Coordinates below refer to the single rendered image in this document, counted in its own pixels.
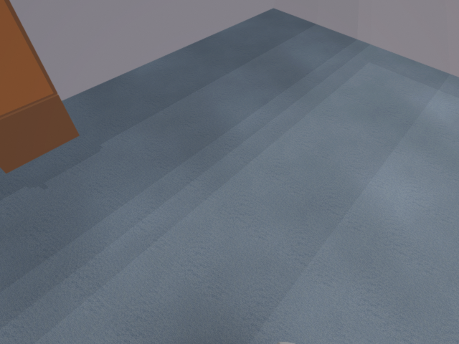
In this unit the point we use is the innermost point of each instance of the cupboard door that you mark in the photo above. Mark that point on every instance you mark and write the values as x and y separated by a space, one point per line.
21 79

